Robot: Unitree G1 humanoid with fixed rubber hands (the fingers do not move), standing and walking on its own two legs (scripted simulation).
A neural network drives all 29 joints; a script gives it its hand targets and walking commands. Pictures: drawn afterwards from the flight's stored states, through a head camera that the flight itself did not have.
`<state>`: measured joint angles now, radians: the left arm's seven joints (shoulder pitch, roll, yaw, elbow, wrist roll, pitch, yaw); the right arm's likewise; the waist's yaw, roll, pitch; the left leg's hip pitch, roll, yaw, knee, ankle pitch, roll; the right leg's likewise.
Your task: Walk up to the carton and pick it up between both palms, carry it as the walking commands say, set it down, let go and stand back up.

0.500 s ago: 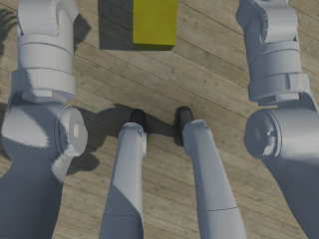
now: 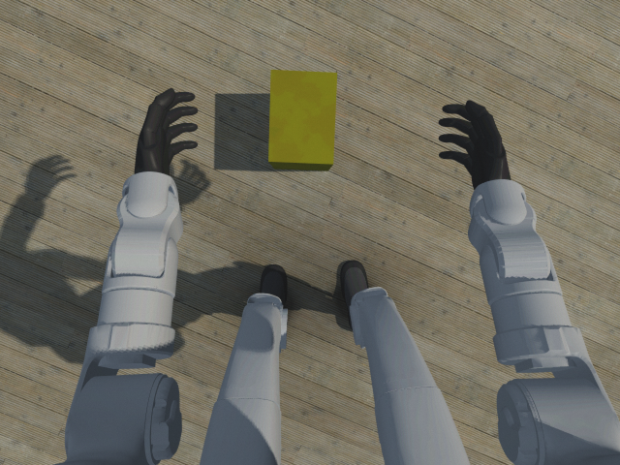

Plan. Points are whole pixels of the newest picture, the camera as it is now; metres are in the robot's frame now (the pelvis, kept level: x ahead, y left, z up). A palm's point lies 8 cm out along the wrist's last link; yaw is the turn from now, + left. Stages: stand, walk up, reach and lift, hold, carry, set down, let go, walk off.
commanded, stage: let go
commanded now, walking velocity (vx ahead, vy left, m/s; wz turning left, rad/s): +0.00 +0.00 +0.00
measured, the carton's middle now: (302, 125) +0.56 +0.01 -0.64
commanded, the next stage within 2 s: stand in 1.00 s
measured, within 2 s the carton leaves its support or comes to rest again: neither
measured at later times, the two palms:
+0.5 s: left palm (103, 348) +0.25 +0.21 -0.04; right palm (595, 336) +0.24 -0.24 -0.03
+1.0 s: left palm (62, 338) +0.26 +0.23 -0.02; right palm (601, 321) +0.25 -0.24 -0.02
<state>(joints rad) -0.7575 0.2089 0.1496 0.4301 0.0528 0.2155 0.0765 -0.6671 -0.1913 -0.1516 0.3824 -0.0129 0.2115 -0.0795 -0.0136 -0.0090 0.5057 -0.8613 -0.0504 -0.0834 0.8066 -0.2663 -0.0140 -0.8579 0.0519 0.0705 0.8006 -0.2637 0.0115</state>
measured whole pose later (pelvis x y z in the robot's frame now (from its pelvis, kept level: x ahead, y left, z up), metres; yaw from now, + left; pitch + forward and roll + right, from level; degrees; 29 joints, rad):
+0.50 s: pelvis +0.06 -0.01 +0.04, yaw +0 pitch +3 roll +0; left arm 0.12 0.16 0.09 0.48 0.04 0.05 -0.06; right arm 0.16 -0.18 -0.05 0.42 -0.03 0.05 0.04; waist -0.02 -0.02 0.11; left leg -0.30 -0.02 -0.07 0.48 -0.24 -0.02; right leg -0.31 0.04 0.05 0.50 -0.25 -0.02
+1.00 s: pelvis +0.09 +0.00 +0.05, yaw -1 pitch -3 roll +0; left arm 0.20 0.21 0.04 0.42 0.01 0.12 -0.05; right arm 0.21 -0.22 -0.06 0.41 0.00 0.13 0.06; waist 0.00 -0.01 0.11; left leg -0.11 -0.02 -0.04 0.47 -0.31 0.01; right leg -0.11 0.02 0.07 0.47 -0.30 0.00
